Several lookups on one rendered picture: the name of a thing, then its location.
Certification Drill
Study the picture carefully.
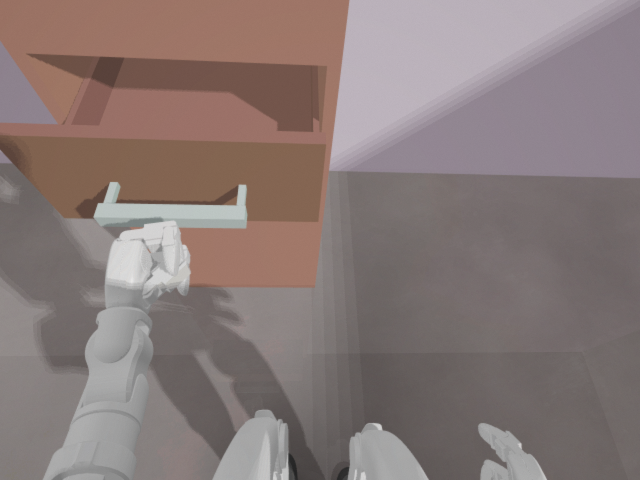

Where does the left robot hand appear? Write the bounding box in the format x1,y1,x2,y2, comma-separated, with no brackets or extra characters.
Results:
105,220,191,315

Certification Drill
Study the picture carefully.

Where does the robot right thigh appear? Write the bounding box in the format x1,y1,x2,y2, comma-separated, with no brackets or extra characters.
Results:
349,430,429,480

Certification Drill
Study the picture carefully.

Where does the cabinet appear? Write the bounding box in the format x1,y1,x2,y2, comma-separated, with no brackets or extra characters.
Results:
0,0,349,288

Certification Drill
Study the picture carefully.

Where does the drawer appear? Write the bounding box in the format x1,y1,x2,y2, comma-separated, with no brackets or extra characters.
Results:
0,56,326,222

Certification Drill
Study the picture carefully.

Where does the robot left forearm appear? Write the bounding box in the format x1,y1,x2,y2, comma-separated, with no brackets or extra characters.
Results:
43,307,153,480

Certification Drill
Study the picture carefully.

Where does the robot left shin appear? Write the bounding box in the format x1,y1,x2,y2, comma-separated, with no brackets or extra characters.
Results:
254,410,289,480

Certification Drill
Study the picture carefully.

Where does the right robot hand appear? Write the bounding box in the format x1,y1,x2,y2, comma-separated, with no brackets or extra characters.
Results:
478,423,547,480

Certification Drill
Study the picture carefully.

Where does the handle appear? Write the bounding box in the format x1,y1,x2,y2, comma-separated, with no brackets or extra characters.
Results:
93,182,247,228

